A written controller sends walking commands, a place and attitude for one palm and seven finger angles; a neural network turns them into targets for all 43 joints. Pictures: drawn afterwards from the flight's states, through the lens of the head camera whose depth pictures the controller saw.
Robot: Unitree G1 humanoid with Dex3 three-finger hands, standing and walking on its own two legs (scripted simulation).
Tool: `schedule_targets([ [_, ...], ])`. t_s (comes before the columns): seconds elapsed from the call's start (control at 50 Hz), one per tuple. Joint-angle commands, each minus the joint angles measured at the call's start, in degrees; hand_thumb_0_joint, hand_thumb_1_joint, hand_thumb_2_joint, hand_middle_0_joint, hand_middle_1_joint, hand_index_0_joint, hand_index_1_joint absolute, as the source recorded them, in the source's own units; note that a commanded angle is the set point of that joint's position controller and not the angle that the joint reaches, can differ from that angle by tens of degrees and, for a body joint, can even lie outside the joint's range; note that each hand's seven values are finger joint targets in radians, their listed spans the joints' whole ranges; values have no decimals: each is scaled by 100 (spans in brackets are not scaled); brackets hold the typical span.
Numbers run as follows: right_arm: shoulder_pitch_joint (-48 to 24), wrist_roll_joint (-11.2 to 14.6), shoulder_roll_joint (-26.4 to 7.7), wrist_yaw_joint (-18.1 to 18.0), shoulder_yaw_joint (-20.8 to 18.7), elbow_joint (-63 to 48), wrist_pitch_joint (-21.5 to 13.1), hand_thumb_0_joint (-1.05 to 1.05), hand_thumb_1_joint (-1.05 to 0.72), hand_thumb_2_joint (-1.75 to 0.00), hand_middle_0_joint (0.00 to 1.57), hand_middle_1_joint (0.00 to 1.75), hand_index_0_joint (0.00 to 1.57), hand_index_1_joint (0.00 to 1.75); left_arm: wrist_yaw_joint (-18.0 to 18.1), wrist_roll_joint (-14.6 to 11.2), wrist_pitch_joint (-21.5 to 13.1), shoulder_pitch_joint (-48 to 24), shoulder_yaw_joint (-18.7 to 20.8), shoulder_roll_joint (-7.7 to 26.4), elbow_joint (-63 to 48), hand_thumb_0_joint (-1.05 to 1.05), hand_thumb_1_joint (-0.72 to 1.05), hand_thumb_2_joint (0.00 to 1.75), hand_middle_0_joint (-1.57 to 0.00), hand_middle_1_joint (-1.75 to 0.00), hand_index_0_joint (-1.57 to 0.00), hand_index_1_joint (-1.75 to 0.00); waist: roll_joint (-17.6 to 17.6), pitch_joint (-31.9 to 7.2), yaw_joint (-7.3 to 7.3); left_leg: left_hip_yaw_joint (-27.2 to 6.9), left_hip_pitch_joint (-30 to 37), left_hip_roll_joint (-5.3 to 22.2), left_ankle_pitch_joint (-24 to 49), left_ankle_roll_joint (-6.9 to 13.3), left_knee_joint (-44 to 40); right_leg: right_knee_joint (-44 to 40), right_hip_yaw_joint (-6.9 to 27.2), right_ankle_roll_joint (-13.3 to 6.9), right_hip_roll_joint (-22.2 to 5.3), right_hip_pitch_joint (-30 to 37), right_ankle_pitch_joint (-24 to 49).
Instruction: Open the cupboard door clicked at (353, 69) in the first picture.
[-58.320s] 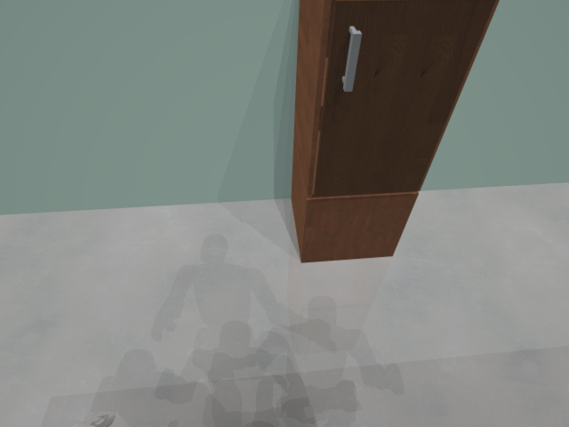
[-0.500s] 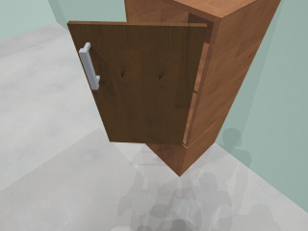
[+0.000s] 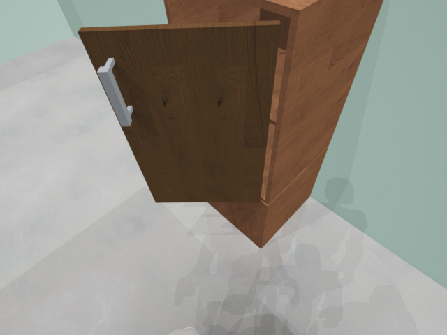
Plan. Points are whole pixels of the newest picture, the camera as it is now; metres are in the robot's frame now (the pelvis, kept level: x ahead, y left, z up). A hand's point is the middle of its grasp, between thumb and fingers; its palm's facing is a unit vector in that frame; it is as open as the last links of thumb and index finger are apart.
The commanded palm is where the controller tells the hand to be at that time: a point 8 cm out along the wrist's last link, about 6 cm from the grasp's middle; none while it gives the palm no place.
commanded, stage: come to a stop and stand still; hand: left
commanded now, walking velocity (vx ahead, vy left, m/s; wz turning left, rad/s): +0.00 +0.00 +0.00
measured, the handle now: (118, 93) +0.54 +0.25 +0.14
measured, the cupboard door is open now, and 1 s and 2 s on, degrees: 44 44 44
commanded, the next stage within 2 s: look again from close up in 0.44 s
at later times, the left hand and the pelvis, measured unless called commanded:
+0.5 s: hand out of the picture -0.01 +0.16 -0.16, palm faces +0.02 -0.98 -0.21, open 7.4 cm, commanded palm none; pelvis -0.01 -0.02 +0.01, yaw +1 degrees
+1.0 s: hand out of the picture +0.01 +0.15 -0.17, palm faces +0.03 -0.98 -0.18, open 7.4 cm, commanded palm none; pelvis +0.02 -0.02 +0.01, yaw +0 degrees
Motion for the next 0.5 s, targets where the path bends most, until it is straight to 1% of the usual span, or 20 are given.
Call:
schedule_targets([
  [0.0,166,-18,-227,65,-19,-562,-104,0,-90,-90,20,30,20,30,114,-7,-265,182,191,927,-492,0,90,90,-20,-30,-20,-30,-1504,-457,-149,-50,-257,-136,-400,114,1093,-1208,1083,-742,-1295,427,2770],
  [0.02,191,2,-240,37,-1,-575,-123,0,-90,-90,20,30,20,30,127,-1,-269,138,164,851,-482,0,90,90,-20,-30,-20,-30,-1729,-350,-159,-48,-126,-99,-469,123,864,-1176,930,-777,-1303,325,2937],
  [0.04,244,24,-196,21,20,-560,-126,0,-90,-90,20,30,20,30,125,1,-242,132,135,819,-503,0,90,90,-20,-30,-20,-30,-1740,-274,-157,-6,187,-124,-449,110,435,-1172,847,-760,-1239,88,2689],
  [0.06,329,17,-158,15,48,-479,-151,0,-90,-90,20,30,20,30,121,7,-240,76,131,820,-532,0,90,90,-20,-30,-20,-30,-1327,-113,-198,101,540,-163,-231,97,-115,-1080,702,-686,-1136,-104,2496],
  [0.08,521,12,-125,6,82,-361,-156,0,-90,-90,20,30,20,30,103,-29,-208,45,108,863,-504,0,90,90,-20,-30,-20,-30,-1160,-36,-252,105,977,-198,111,96,-585,-1063,657,-546,-1057,-433,1785],
  [0.1,685,1,-179,3,94,-241,-183,0,-90,-90,20,30,20,30,93,-62,-179,64,86,823,-475,0,90,90,-20,-30,-20,-30,-779,129,-279,-16,1263,-131,439,128,-1008,-995,645,-389,-878,-749,1023],
  [0.12,719,-20,-284,-12,111,-191,-228,0,-90,-90,20,30,20,30,77,-95,-152,167,63,727,-444,0,90,90,-20,-30,-20,-30,-188,239,-190,-334,1289,119,733,244,-1332,-927,600,-224,-641,-887,456],
  [0.14,661,-39,-378,-34,132,-178,-245,0,-90,-90,20,30,20,30,69,-107,-131,283,46,662,-428,0,90,90,-20,-30,-20,-30,20,400,-87,-619,952,376,593,391,-1586,-1006,526,-118,-433,-737,156],
  [0.16,643,-52,-442,-54,143,-154,-275,0,-90,-90,20,30,20,30,66,-78,-155,431,43,634,-376,0,90,90,-20,-30,-20,-30,48,430,-5,-771,654,492,617,517,-1655,-1072,502,-79,-402,-421,377],
  [0.18,554,-50,-389,-53,177,-71,-284,0,-90,-90,20,30,20,30,59,-94,-129,397,47,711,-258,0,90,90,-20,-30,-20,-30,525,341,15,-809,552,402,466,482,-1851,-978,432,-91,-434,-159,386],
  [0.2,511,-41,-364,-60,200,-55,-281,0,-90,-90,20,30,20,30,50,-90,-123,454,47,748,-207,0,90,90,-20,-30,-20,-30,421,312,60,-782,475,380,313,460,-1911,-1003,461,-98,-405,20,390],
  [0.24,520,-27,-345,-73,209,-15,-278,0,-90,-90,20,30,20,30,22,-87,-142,518,20,717,-104,0,90,90,-20,-30,-20,-30,-98,249,51,-580,504,267,-23,367,-1865,-1271,625,-144,-499,73,211],
  [0.26,565,-20,-303,-76,228,28,-286,0,-90,-90,20,30,20,30,17,-83,-165,519,0,739,-80,0,90,90,-20,-30,-20,-30,-327,239,33,-484,624,231,111,333,-1828,-1412,684,-155,-572,67,256],
  [0.28,652,-22,-334,-76,238,66,-285,0,-90,-90,20,30,20,30,8,-92,-174,496,-3,753,-62,0,90,90,-20,-30,-20,-30,-419,99,-11,-417,758,184,150,292,-1761,-1497,782,-173,-626,50,127],
  [0.3,686,-29,-330,-71,245,129,-280,0,-90,-90,20,30,20,30,2,-101,-178,471,-13,769,-38,0,90,90,-20,-30,-20,-30,-476,72,-35,-368,864,160,144,265,-1734,-1579,830,-194,-666,-45,-45],
  [0.34,774,-27,-325,-64,263,221,-285,0,-90,-90,20,30,20,30,-6,-104,-187,438,-20,783,2,0,90,90,-20,-30,-20,-30,-505,37,-68,-327,992,149,255,239,-1732,-1640,836,-201,-684,-90,-77],
  [0.36,780,-12,-278,-65,267,271,-291,0,-90,-90,20,30,20,30,2,-94,-197,458,-30,770,31,0,90,90,-20,-30,-20,-30,-582,61,-58,-325,1022,170,308,248,-1772,-1677,794,-185,-671,-76,10],
  [0.4,795,-8,-320,-62,288,358,-305,0,-90,-90,20,30,20,30,-4,-105,-210,492,-47,779,114,0,90,90,-20,-30,-20,-30,-494,-30,-54,-307,1048,168,410,232,-1752,-1655,806,-179,-703,3,150],
  [0.46,796,5,-265,-78,303,493,-320,0,-90,-90,20,30,20,30,1,-104,-230,581,-67,736,256,0,90,90,-20,-30,-20,-30,-517,31,-35,-297,1110,192,648,230,-1762,-1637,783,-167,-691,62,579],
  [0.48,809,10,-300,-80,308,523,-329,0,-90,-90,20,30,20,30,3,-103,-232,593,-75,739,282,0,90,90,-20,-30,-20,-30,-428,25,-43,-309,1100,201,723,229,-1766,-1580,783,-162,-684,85,709],
])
